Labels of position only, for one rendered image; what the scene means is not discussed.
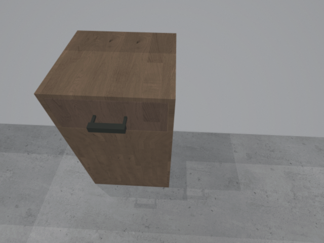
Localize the drawer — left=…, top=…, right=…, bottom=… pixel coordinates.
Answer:
left=45, top=98, right=168, bottom=132

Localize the handle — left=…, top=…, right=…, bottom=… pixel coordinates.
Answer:
left=87, top=115, right=127, bottom=134

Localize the cabinet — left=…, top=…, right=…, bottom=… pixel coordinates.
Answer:
left=34, top=30, right=176, bottom=187

